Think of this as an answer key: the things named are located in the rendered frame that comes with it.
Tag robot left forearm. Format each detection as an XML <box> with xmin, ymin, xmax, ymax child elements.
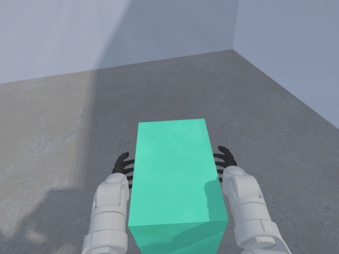
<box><xmin>81</xmin><ymin>173</ymin><xmax>130</xmax><ymax>254</ymax></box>

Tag robot left hand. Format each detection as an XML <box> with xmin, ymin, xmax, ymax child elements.
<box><xmin>112</xmin><ymin>152</ymin><xmax>135</xmax><ymax>189</ymax></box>

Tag carton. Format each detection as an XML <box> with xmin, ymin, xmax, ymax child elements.
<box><xmin>128</xmin><ymin>119</ymin><xmax>229</xmax><ymax>254</ymax></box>

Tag robot right hand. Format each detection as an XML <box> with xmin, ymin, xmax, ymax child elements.
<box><xmin>213</xmin><ymin>146</ymin><xmax>237</xmax><ymax>182</ymax></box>

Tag robot right forearm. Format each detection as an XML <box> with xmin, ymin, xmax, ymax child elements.
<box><xmin>222</xmin><ymin>166</ymin><xmax>292</xmax><ymax>254</ymax></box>

